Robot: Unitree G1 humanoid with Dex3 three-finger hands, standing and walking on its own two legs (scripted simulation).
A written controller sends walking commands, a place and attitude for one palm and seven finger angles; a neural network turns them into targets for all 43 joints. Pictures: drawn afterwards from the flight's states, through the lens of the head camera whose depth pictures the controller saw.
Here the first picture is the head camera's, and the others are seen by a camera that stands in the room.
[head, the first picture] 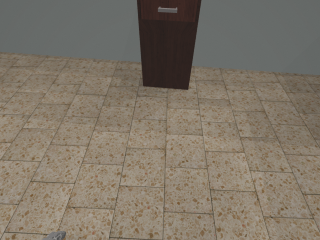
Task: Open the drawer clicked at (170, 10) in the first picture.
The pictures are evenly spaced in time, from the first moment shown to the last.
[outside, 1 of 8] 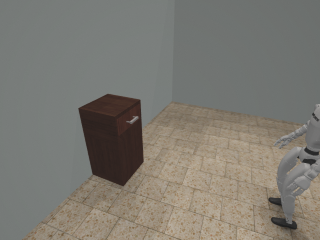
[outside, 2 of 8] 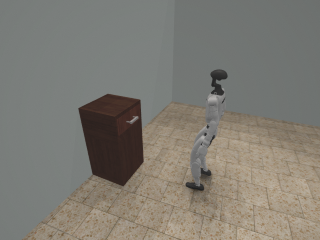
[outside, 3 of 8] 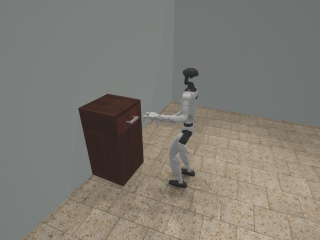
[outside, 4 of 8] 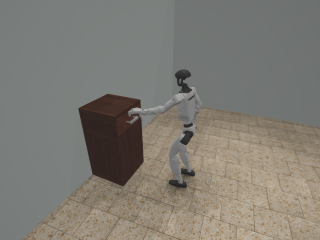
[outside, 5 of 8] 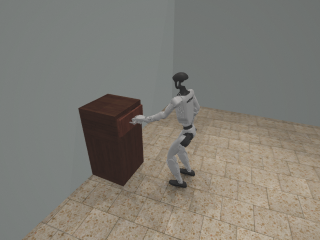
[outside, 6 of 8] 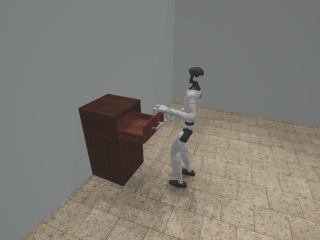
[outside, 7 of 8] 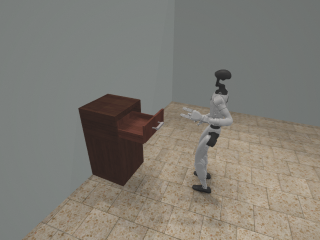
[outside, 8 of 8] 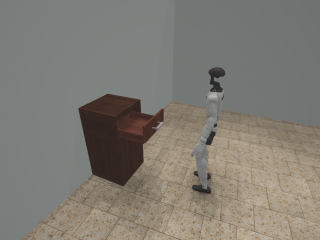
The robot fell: no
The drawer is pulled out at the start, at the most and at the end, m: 0.00 0.30 0.30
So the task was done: yes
